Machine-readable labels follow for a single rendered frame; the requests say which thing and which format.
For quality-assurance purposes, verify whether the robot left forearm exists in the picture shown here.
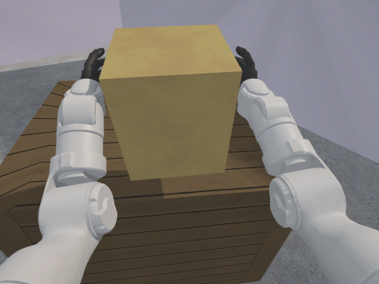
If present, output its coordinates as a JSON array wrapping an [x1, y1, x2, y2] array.
[[38, 79, 107, 234]]

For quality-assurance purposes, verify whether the pedestal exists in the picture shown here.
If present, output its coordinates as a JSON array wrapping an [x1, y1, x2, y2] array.
[[0, 80, 292, 284]]

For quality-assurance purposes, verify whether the robot right forearm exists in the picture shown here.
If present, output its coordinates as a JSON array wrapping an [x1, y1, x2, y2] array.
[[237, 79, 346, 211]]

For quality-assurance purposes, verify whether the right robot upper arm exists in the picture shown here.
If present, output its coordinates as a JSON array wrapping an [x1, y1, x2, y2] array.
[[269, 167, 379, 284]]

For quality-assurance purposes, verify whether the carton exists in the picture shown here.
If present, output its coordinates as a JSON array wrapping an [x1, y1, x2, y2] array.
[[99, 24, 242, 181]]

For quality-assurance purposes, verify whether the robot left hand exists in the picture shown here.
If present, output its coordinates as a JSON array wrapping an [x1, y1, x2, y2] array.
[[81, 48, 105, 82]]

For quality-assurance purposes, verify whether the robot right hand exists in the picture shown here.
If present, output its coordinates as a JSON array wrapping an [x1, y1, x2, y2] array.
[[235, 46, 258, 86]]

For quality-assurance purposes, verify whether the left robot upper arm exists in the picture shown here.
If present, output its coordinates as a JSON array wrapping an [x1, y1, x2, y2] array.
[[0, 182, 117, 284]]

